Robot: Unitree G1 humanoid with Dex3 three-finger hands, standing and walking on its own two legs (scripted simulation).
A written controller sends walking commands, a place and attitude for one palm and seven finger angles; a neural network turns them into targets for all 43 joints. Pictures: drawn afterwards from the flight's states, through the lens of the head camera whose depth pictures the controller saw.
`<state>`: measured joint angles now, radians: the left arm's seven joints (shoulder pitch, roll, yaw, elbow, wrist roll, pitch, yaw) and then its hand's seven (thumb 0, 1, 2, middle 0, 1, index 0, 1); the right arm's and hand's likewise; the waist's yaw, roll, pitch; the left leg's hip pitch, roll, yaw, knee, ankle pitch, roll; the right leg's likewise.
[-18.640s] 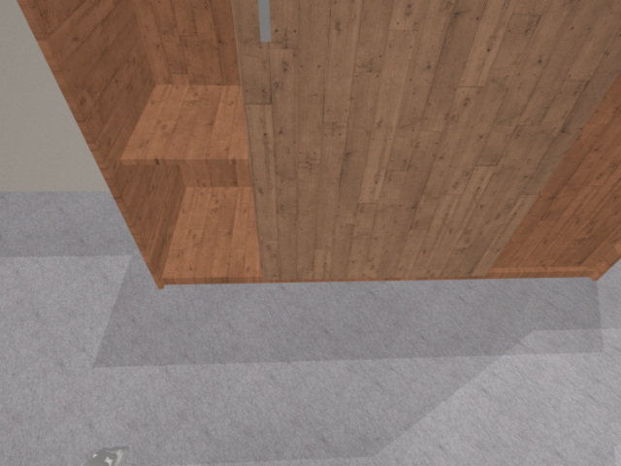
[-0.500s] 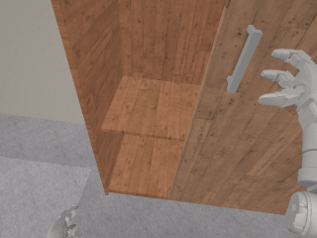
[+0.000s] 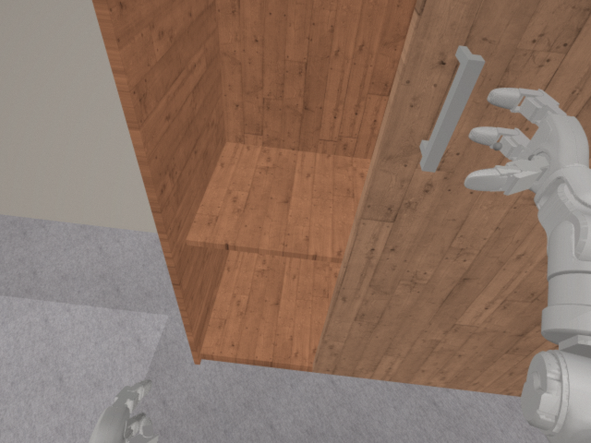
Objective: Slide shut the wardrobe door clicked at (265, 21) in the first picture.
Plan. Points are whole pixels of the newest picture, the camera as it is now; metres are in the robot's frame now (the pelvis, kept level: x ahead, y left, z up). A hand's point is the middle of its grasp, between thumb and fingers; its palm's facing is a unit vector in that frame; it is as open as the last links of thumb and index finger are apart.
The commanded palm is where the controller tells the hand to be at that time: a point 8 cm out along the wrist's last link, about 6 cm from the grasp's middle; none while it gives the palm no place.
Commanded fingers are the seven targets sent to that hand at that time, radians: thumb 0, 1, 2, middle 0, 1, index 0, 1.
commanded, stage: feel for the door with the fingertips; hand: right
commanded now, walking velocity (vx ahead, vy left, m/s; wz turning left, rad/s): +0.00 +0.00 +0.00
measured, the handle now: (445, 111) +0.49 -0.14 +0.26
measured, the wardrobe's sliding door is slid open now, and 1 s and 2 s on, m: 0.38 0.38 0.38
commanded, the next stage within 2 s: slide the fingers in behind the handle in 0.66 s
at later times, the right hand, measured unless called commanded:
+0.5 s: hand (481, 137) +0.42 -0.17 +0.26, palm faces +0.04 +1.00 -0.02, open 14.0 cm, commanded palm +0.41 -0.22 +0.26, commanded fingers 0.00 0.50 -0.30 0.30 1.20 0.30 1.20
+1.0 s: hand (468, 131) +0.44 -0.16 +0.26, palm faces +0.03 +1.00 -0.01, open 13.9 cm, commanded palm +0.41 -0.22 +0.26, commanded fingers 0.00 0.50 -0.30 0.30 1.20 0.30 1.20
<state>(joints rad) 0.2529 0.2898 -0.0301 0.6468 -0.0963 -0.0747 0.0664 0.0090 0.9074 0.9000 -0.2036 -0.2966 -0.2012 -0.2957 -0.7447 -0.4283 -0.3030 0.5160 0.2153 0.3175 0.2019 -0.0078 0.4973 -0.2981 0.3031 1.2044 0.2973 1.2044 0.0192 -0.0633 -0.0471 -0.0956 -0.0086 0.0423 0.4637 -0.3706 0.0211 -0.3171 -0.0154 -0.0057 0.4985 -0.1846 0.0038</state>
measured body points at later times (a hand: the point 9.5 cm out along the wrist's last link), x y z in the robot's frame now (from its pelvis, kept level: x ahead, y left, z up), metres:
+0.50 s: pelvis +0.00 +0.00 +0.00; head -0.02 +0.03 +0.45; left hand +0.14 +0.25 -0.10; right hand +0.41 -0.22 +0.26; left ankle -0.08 +0.10 -0.74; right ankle +0.05 -0.13 -0.74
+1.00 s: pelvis +0.00 +0.00 +0.00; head -0.01 +0.03 +0.45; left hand +0.11 +0.26 -0.11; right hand +0.43 -0.21 +0.26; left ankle -0.08 +0.10 -0.74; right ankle +0.05 -0.13 -0.74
